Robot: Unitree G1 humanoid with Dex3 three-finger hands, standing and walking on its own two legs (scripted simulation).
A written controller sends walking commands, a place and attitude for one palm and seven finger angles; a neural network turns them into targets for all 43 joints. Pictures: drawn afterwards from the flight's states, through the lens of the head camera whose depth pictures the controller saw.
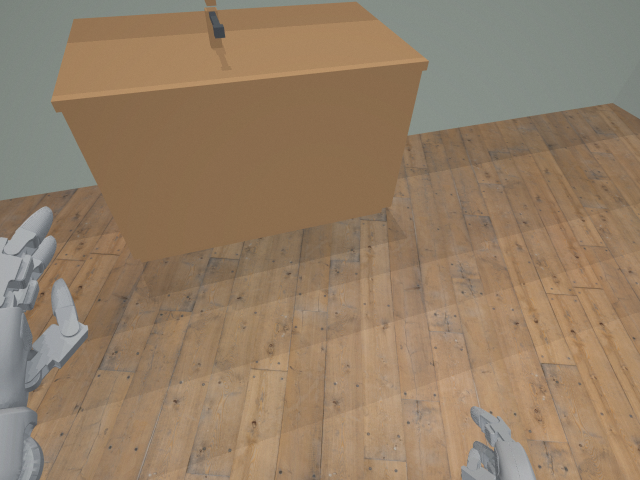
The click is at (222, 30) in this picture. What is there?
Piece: tap's lever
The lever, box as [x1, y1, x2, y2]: [213, 24, 224, 37]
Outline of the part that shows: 213,25 215,37 224,37 222,24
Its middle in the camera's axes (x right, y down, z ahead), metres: -0.29 -0.59 +1.09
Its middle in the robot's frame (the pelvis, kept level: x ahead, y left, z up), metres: +1.20 +0.37 +0.07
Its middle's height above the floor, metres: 0.84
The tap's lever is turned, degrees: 0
